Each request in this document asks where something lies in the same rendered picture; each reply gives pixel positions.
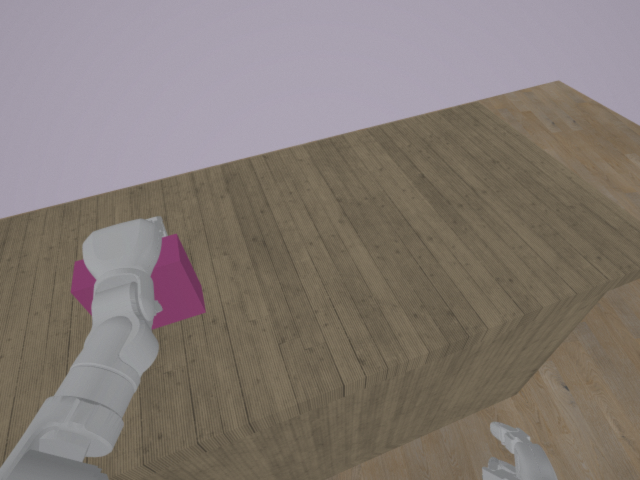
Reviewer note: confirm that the sponge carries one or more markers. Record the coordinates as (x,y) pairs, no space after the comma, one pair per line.
(176,286)

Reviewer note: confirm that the right robot hand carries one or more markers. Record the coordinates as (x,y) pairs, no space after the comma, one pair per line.
(531,462)

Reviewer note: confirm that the robot left upper arm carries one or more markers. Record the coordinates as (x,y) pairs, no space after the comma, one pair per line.
(35,465)

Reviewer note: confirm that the left robot forearm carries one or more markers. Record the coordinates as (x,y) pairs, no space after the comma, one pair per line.
(84,417)

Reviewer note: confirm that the left robot hand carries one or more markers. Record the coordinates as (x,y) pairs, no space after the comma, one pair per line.
(133,244)

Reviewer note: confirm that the table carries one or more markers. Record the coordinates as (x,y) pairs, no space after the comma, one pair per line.
(361,292)

